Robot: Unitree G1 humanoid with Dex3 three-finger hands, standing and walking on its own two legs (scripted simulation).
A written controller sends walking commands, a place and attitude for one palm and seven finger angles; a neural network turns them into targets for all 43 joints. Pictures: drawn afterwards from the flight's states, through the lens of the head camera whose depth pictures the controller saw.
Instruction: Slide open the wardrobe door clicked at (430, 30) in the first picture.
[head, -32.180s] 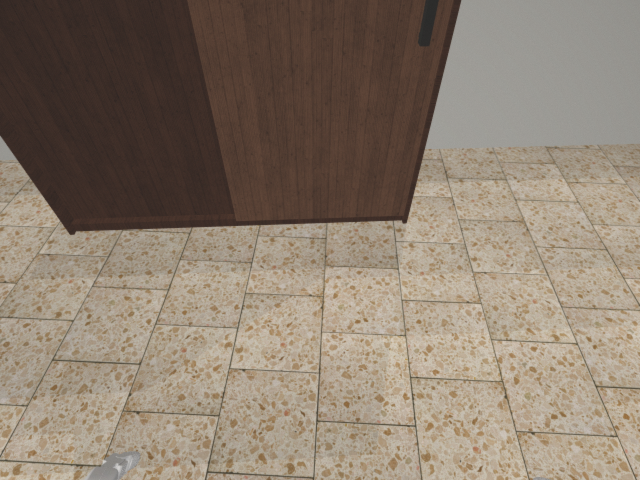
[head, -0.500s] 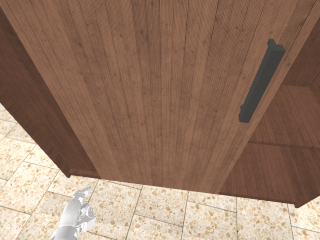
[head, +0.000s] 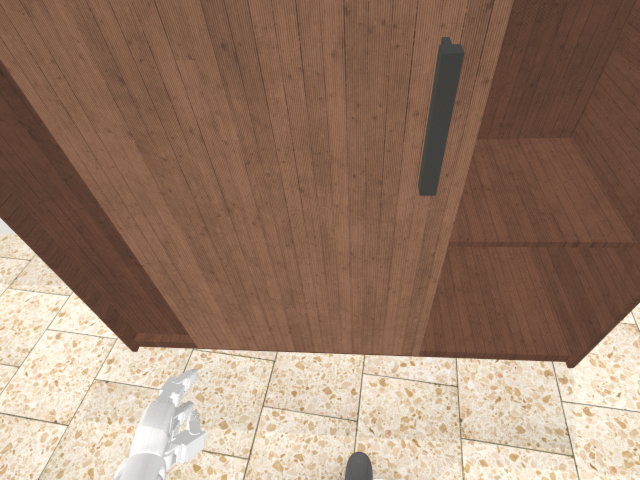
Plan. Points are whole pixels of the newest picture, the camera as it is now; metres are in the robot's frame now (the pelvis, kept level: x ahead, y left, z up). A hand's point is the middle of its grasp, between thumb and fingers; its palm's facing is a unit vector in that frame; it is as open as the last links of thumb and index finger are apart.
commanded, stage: stop stepping back and stand still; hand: right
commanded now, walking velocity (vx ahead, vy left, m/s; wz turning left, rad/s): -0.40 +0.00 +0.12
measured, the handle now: (435, 122) +0.58 -0.16 +0.14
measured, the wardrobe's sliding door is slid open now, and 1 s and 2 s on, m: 0.47 0.47 0.47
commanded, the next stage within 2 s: let the arm hang, fingers relaxed in 0.98 s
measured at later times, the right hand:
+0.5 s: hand out of the picture +0.11 -0.30 +0.20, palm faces +0.22 +0.86 -0.46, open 7.4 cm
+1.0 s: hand out of the picture +0.08 -0.36 +0.20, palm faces +0.34 +0.77 -0.54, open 7.4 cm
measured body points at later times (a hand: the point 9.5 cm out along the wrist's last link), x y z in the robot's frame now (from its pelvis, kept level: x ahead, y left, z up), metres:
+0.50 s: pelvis -0.10 -0.08 +0.02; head -0.11 -0.13 +0.46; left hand +0.00 +0.16 -0.05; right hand +0.09 -0.35 +0.22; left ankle -0.16 -0.01 -0.71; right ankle +0.03 -0.11 -0.72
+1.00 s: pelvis -0.12 -0.13 -0.01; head -0.12 -0.14 +0.44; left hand +0.00 +0.10 -0.10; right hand +0.06 -0.40 +0.23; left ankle -0.14 -0.03 -0.74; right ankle -0.07 -0.25 -0.70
